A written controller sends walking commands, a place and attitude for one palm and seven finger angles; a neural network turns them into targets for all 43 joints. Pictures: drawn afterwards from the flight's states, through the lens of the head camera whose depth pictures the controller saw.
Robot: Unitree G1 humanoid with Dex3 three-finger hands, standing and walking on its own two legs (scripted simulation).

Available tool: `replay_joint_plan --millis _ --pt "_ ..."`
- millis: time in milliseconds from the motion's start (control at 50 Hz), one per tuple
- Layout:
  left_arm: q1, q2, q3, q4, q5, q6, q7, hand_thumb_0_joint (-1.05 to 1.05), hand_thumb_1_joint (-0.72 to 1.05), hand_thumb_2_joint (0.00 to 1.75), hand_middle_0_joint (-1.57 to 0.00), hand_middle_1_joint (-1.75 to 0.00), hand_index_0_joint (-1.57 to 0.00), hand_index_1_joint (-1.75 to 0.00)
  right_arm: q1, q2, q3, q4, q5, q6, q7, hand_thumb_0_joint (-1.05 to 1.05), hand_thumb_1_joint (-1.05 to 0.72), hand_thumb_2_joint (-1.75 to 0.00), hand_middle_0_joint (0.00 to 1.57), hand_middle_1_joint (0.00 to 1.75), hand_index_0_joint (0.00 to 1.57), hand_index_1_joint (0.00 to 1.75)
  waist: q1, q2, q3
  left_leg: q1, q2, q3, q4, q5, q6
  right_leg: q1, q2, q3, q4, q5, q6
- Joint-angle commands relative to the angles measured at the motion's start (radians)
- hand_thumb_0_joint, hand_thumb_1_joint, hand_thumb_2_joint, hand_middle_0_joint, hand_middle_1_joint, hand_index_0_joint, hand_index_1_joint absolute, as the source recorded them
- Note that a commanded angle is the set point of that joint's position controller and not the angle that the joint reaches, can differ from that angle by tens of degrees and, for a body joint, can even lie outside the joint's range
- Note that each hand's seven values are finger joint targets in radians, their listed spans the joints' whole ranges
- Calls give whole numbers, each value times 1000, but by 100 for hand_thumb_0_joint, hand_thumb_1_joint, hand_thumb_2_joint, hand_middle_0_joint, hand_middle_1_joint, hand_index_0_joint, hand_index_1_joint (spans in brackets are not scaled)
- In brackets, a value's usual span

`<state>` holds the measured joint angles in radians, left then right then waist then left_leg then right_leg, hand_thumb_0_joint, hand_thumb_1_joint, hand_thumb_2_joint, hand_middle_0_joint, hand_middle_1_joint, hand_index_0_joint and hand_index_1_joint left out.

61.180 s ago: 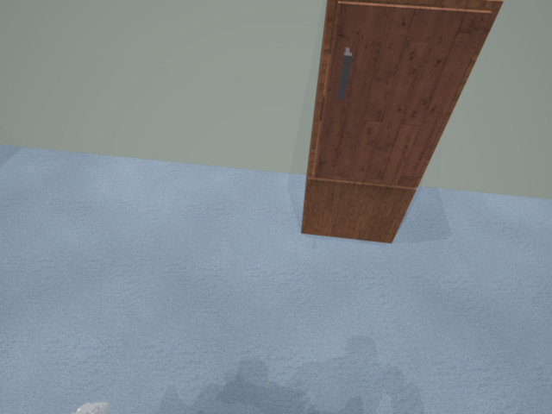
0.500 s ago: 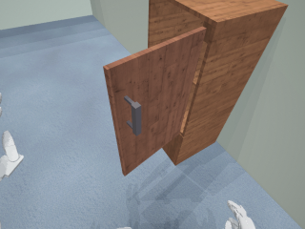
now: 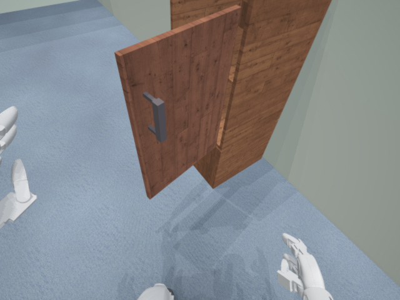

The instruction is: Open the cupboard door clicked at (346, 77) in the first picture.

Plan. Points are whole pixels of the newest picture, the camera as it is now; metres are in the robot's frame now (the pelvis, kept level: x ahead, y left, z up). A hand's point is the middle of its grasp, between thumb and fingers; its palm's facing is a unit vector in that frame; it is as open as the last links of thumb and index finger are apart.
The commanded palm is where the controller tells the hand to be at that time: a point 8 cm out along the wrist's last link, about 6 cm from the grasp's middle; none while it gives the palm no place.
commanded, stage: stop stepping back and stand still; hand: left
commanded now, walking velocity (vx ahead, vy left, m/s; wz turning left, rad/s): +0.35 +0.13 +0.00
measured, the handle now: (154, 117) +0.51 +0.16 +0.04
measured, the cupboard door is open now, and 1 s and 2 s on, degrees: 100 100 100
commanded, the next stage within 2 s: let the arm hang, fingers relaxed in 1.18 s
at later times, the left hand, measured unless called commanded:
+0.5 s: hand (0, 265) +0.13 +0.25 +0.17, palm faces +0.46 -0.76 -0.46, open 7.4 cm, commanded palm +0.07 +0.28 +0.18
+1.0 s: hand out of the picture +0.10 +0.29 +0.16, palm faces +0.45 -0.78 -0.44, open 7.4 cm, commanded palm +0.05 +0.32 +0.18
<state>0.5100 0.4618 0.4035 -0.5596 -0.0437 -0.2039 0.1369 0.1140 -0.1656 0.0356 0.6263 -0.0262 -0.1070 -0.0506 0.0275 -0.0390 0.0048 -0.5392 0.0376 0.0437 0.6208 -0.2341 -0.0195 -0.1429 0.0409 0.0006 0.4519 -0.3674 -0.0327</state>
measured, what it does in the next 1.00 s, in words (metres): steps on the spot: left foot, then left foot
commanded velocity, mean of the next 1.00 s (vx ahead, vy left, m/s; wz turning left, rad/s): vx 0.08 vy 0.03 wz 0.00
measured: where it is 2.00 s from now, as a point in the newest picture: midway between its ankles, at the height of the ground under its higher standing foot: outside the picture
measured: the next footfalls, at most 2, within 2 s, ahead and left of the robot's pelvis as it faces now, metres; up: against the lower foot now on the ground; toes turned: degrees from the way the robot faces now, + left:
left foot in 0.10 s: +0.07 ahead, +0.09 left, +0.00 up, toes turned +3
left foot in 0.56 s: -0.02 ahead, +0.13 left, +0.00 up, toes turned +6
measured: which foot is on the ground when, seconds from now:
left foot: up 0.00-0.08, down 0.10-0.32, up 0.34-0.54, down 0.56-1.00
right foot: down 0.00-1.00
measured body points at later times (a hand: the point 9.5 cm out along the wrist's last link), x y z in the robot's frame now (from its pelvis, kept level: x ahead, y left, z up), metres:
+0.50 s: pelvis -0.06 -0.02 +0.01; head -0.06 -0.02 +0.46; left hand +0.10 +0.28 +0.20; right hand +0.07 -0.27 -0.09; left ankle -0.04 +0.12 -0.71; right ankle -0.07 -0.10 -0.73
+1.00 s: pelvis -0.08 +0.02 +0.01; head -0.08 +0.03 +0.46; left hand +0.08 +0.33 +0.18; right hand +0.10 -0.19 -0.07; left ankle -0.06 +0.13 -0.73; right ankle -0.07 -0.10 -0.73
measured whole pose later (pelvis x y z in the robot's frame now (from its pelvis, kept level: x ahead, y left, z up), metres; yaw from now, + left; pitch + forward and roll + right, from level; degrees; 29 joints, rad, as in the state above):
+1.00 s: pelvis -0.08 +0.02 +0.01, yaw +2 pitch -1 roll -1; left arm 0.53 0.38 0.39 -0.44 -0.02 -0.19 0.14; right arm 0.21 -0.18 0.04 0.61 -0.01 -0.13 -0.07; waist 0.01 -0.01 0.01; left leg -0.25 0.03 0.06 0.46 -0.20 0.01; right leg -0.20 0.00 -0.06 0.43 -0.22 -0.01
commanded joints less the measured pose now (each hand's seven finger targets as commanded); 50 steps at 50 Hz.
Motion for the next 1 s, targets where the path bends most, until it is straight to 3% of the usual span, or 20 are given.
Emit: replay_joint_plan --millis 0,40,80,100,120,140,160,200,240,260,300,320,340,380,480,540,580,680,820,980 --pt "38 187 176 -167 13 -27 26 0 90 90 -20 -30 -20 -30 -35 -125 -41 -181 28 -23 -24 0 -90 -90 20 30 20 30 -23 -106 -161 91 -34 2 153 -105 6 41 -276 68 1 920 -87" --pt "60 165 166 -163 0 -13 34 0 90 90 -20 -30 -20 -30 -11 -151 -42 -166 27 -22 -42 0 -90 -90 20 30 20 30 -48 32 -137 277 -46 16 -90 121 21 -35 -216 51 29 812 -31" --pt "57 178 168 -199 -6 -23 41 0 90 90 -20 -30 -20 -30 17 -189 -64 -172 34 -44 -49 0 -90 -90 20 30 20 30 -28 175 -192 459 89 -115 -185 519 72 -107 -96 10 113 453 49" --pt "63 170 148 -170 -10 -24 35 0 90 90 -20 -30 -20 -30 36 -193 -72 -166 48 -60 -47 0 -90 -90 20 30 20 30 -29 168 -185 496 146 -191 -213 489 95 -160 -59 -2 127 146 62" --pt "83 170 160 -156 -4 -25 41 0 90 90 -20 -30 -20 -30 44 -184 -71 -168 36 -75 -44 0 -90 -90 20 30 20 30 -27 206 -187 525 166 -253 -221 610 113 -199 -21 -10 140 46 54" --pt "57 185 159 -201 0 -32 38 0 90 90 -20 -30 -20 -30 44 -180 -65 -162 20 -84 -40 0 -90 -90 20 30 20 30 -38 286 -173 495 174 -286 -274 583 103 -203 -17 -20 191 -61 46" --pt "44 184 159 -227 7 -37 36 0 90 90 -20 -30 -20 -30 42 -181 -67 -154 12 -94 -37 0 -90 -90 20 30 20 30 -34 302 -154 420 184 -290 -325 432 103 -159 -18 -18 243 -110 43" --pt "66 197 181 -235 6 -41 38 0 90 90 -20 -30 -20 -30 44 -181 -69 -151 14 -106 -31 0 -90 -90 20 30 20 30 -24 237 -141 301 167 -250 -361 131 122 -60 -29 -21 166 -86 35" --pt "108 156 165 -185 7 -34 38 0 90 90 -20 -30 -20 -30 16 -183 -66 -165 20 -92 -29 0 -90 -90 20 30 20 30 -29 203 -68 105 102 -165 -376 -199 78 70 -39 -46 7 -3 19" --pt "111 170 178 -157 9 -37 37 0 90 90 -20 -30 -20 -30 8 -179 -70 -170 16 -78 -29 0 -90 -90 20 30 20 30 -38 119 -34 74 41 -128 -280 -250 48 33 -88 28 -98 -58 -11" --pt "87 187 188 -156 3 -44 36 0 90 90 -20 -30 -20 -30 15 -186 -95 -154 22 -51 -22 0 -90 -90 20 30 20 30 -28 -130 -2 132 -50 -68 230 -145 2 -258 -369 440 -355 -407 -143" --pt "61 161 170 -130 0 -48 37 0 90 90 -20 -30 -20 -30 37 -176 -93 -127 18 -49 -25 0 -90 -90 20 30 20 30 -43 -120 38 59 -31 -77 374 -123 1 -265 -391 436 -347 -299 -162" --pt "22 158 165 -111 4 -60 37 0 90 90 -20 -30 -20 -30 56 -173 -85 -113 15 -54 -22 0 -90 -90 20 30 20 30 -58 -54 17 15 -3 -83 379 -110 5 -199 -371 348 -296 -153 -150" --pt "-19 143 143 -52 20 -73 35 0 90 90 -20 -30 -20 -30 55 -156 -73 -104 19 -65 -29 0 -90 -90 20 30 20 30 -55 -35 -6 55 18 -45 222 -79 16 -120 -310 199 -214 81 -113" --pt "-45 116 101 -61 25 -64 42 0 90 90 -20 -30 -20 -30 50 -158 -70 -104 20 -93 -44 0 -90 -90 20 30 20 30 -32 0 -33 295 -13 13 -171 -21 54 -98 -240 151 -127 132 -43" --pt "-49 129 107 -108 21 -65 36 0 90 90 -20 -30 -20 -30 30 -181 -84 -132 30 -90 -42 0 -90 -90 20 30 20 30 -21 15 -58 342 56 -54 -185 170 65 -52 -157 105 -61 292 24" --pt "-16 137 128 -88 28 -59 32 0 90 90 -20 -30 -20 -30 48 -162 -74 -126 29 -84 -36 0 -90 -90 20 30 20 30 -34 65 -74 344 35 -20 -161 247 54 -42 -149 68 -31 413 16" --pt "-12 124 123 -95 21 -61 28 0 90 90 -20 -30 -20 -30 31 -162 -70 -145 29 -82 -30 0 -90 -90 20 30 20 30 -28 71 -79 342 53 -54 -202 219 50 -46 -103 39 -33 316 27" --pt "-18 108 111 -81 15 -52 23 0 90 90 -20 -30 -20 -30 15 -156 -60 -160 23 -77 -29 0 -90 -90 20 30 20 30 -31 100 -37 285 51 -71 -275 5 44 -61 -83 40 -89 171 28" --pt "-43 104 102 -107 22 -43 28 0 90 90 -20 -30 -20 -30 15 -157 -59 -163 20 -79 -33 0 -90 -90 20 30 20 30 -29 138 -63 285 47 -76 -307 -19 39 -27 -68 14 -98 173 33"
